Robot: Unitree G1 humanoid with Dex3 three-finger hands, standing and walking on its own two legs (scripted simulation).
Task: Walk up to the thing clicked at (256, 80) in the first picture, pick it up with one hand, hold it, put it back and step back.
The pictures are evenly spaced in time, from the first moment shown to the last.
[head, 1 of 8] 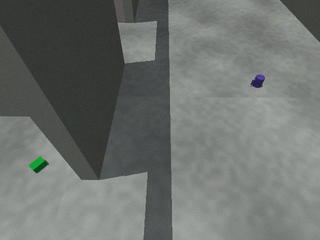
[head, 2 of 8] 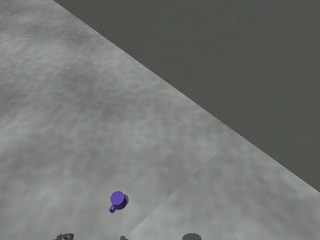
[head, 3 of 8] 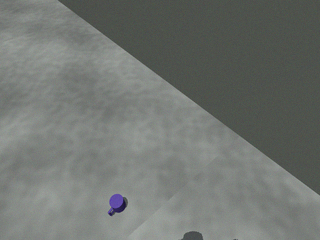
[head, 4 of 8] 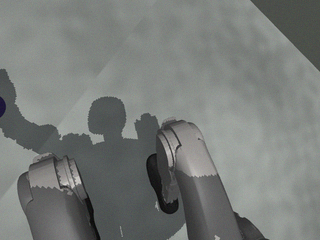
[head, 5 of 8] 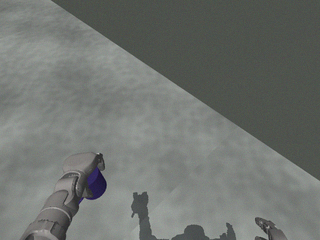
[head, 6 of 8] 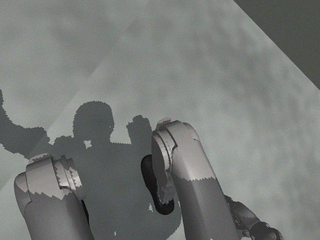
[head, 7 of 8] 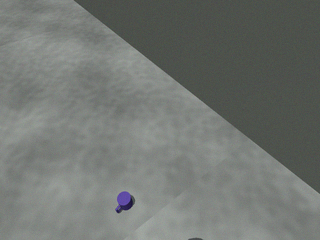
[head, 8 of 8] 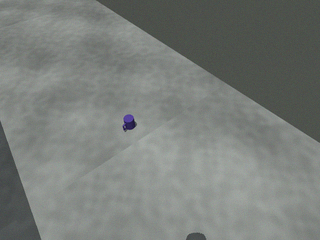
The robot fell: no
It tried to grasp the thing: yes
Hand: left
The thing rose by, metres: 0.64
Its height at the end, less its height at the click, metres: +0.00
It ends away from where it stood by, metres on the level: 0.02
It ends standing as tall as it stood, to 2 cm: yes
